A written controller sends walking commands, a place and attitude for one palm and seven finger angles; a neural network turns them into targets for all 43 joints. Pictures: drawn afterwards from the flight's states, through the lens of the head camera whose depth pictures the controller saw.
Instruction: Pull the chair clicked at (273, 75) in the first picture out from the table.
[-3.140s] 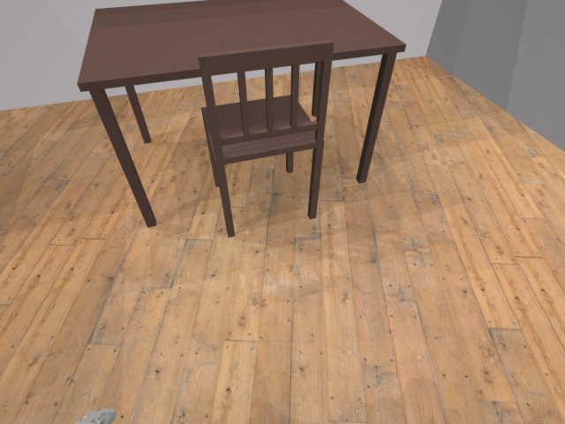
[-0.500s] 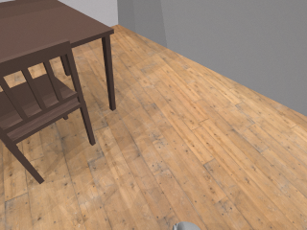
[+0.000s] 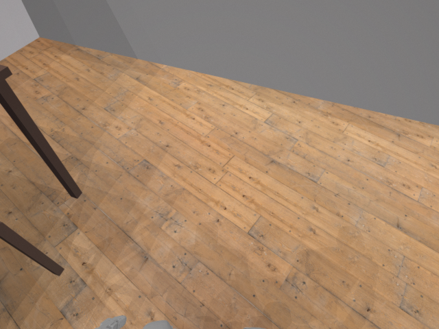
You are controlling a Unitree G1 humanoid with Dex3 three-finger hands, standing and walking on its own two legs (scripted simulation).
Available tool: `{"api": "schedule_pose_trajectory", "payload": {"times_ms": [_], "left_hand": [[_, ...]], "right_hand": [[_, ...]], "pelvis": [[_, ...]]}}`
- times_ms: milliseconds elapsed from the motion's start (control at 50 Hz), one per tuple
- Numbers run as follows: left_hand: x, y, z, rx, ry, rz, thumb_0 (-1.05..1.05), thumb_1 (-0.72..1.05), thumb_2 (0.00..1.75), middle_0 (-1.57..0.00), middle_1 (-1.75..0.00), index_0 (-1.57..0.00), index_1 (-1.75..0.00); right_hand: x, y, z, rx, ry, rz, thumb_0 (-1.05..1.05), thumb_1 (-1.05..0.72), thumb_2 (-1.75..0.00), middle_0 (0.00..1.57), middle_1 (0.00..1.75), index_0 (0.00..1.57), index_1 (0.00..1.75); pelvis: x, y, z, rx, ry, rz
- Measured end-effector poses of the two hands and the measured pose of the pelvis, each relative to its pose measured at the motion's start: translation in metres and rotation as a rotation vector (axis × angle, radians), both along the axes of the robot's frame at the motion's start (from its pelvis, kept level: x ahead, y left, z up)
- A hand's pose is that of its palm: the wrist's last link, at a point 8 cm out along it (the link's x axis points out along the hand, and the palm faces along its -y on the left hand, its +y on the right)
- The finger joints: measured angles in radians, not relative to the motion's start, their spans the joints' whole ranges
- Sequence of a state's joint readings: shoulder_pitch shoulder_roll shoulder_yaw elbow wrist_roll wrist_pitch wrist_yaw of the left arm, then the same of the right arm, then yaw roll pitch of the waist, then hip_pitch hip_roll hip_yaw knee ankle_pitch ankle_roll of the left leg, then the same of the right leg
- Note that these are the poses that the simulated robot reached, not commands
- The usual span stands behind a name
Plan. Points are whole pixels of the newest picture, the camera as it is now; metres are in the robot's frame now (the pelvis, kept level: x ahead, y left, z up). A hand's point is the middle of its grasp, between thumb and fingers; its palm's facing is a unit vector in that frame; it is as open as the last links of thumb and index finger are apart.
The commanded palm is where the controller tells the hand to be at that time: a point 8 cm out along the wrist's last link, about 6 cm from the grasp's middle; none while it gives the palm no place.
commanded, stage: walk to a spot facing it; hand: left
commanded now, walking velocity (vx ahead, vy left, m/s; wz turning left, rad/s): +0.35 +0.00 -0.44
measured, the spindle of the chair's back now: out of the picture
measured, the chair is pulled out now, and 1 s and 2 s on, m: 0.00 0.00 0.00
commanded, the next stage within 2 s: turn to face it in 0.78 s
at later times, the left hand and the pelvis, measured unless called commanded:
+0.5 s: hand (95, 295) +0.21 +0.27 -0.16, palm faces -0.15 -0.97 -0.17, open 7.3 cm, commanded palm none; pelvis +0.17 +0.07 +0.02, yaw -16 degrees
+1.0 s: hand (179, 199) +0.44 +0.11 -0.13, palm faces -0.52 -0.81 -0.28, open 7.3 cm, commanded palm none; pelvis +0.22 +0.01 +0.01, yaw -31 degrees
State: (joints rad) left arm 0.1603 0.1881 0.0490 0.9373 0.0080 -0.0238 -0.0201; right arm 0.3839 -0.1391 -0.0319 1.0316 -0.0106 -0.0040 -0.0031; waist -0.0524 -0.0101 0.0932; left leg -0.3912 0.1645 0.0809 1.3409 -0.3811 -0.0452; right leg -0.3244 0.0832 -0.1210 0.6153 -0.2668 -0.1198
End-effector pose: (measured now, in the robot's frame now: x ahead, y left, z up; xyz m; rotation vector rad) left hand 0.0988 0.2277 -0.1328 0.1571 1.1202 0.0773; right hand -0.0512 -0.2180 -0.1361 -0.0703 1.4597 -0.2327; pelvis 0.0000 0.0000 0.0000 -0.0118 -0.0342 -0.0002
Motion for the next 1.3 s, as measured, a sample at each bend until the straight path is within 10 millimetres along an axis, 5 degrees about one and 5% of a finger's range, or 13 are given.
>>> {"api": "schedule_pose_trajectory", "payload": {"times_ms": [80,160,300,380,480,620,720,860,940,1120,1200,1300], "left_hand": [[0.002,0.022,0.014,0.065,0.065,0.001,-0.01,0.93,0.9,-0.21,-0.3,-0.21,-0.29],[0.007,0.042,0.023,0.092,0.108,0.013,-0.01,0.93,0.9,-0.21,-0.3,-0.21,-0.29],[0.024,0.071,0.015,0.078,0.179,0.058,0.0,0.92,0.9,-0.2,-0.3,-0.2,-0.29],[0.045,0.087,-0.005,0.05,0.249,0.045,0.0,0.91,0.9,-0.2,-0.3,-0.2,-0.29],[0.104,0.092,-0.004,0.032,0.269,-0.074,0.0,0.91,0.9,-0.2,-0.3,-0.2,-0.29],[0.209,0.073,0.008,0.028,0.155,-0.213,0.0,0.91,0.9,-0.2,-0.3,-0.2,-0.29],[0.275,0.037,0.015,0.044,0.087,-0.336,0.0,0.91,0.9,-0.2,-0.3,-0.2,-0.29],[0.347,-0.041,0.021,0.091,-0.042,-0.527,0.0,0.91,0.9,-0.2,-0.3,-0.2,-0.29],[0.358,-0.068,0.031,0.1,-0.093,-0.561,0.0,0.91,0.9,-0.2,-0.3,-0.2,-0.29],[0.338,-0.088,0.035,0.042,-0.073,-0.535,0.0,0.91,0.9,-0.2,-0.3,-0.21,-0.29],[0.323,-0.079,0.022,-0.012,-0.06,-0.455,0.0,0.91,0.9,-0.21,-0.3,-0.21,-0.29],[0.297,-0.036,-0.006,-0.035,0.008,-0.324,0.0,0.91,0.9,-0.21,-0.3,-0.21,-0.3]], "right_hand": [[0.104,-0.004,0.011,-0.02,-0.232,0.025,0.01,-0.91,-0.89,0.2,0.29,0.2,0.3],[0.185,-0.002,0.026,-0.033,-0.379,0.066,0.0,-0.92,-0.89,0.2,0.29,0.2,0.3],[0.285,0.021,0.042,-0.062,-0.466,0.141,0.0,-0.91,-0.89,0.2,0.29,0.2,0.3],[0.32,0.036,0.044,-0.104,-0.51,0.134,0.0,-0.91,-0.89,0.2,0.29,0.2,0.3],[0.301,0.046,0.052,-0.129,-0.466,0.02,0.0,-0.91,-0.89,0.2,0.3,0.21,0.3],[0.226,0.044,0.044,-0.159,-0.262,-0.189,-0.01,-0.93,-0.89,0.2,0.3,0.21,0.3],[0.173,0.041,0.033,-0.146,-0.134,-0.318,0.0,-0.93,-0.89,0.2,0.3,0.21,0.3],[0.117,0.039,-0.005,-0.062,-0.023,-0.483,0.0,-0.91,-0.89,0.2,0.3,0.2,0.3],[0.117,0.033,-0.011,-0.035,-0.006,-0.517,0.01,-0.91,-0.89,0.2,0.29,0.2,0.3],[0.164,0.029,0.0,-0.012,-0.122,-0.493,0.0,-0.91,-0.89,0.2,0.29,0.2,0.3],[0.183,0.033,0.003,-0.006,-0.108,-0.423,0.0,-0.91,-0.89,0.2,0.29,0.2,0.3],[0.205,0.029,0.008,-0.062,-0.099,-0.318,0.01,-0.92,-0.89,0.2,0.3,0.2,0.3]], "pelvis": [[0.027,0.006,0.011,0.005,0.013,-0.041],[0.054,0.017,0.017,0.006,0.029,-0.072],[0.109,0.044,0.015,-0.004,0.042,-0.119],[0.142,0.062,0.005,-0.001,0.035,-0.176],[0.168,0.073,0.014,-0.009,0.015,-0.266],[0.193,0.074,0.023,-0.015,0.019,-0.355],[0.204,0.064,0.02,0.0,0.023,-0.421],[0.214,0.03,-0.001,0.029,0.03,-0.517],[0.214,0.019,0.002,0.031,0.016,-0.539],[0.225,0.008,0.015,0.013,0.005,-0.498],[0.227,0.013,0.013,-0.005,0.001,-0.442],[0.23,0.029,0.002,-0.028,0.016,-0.36]]}}
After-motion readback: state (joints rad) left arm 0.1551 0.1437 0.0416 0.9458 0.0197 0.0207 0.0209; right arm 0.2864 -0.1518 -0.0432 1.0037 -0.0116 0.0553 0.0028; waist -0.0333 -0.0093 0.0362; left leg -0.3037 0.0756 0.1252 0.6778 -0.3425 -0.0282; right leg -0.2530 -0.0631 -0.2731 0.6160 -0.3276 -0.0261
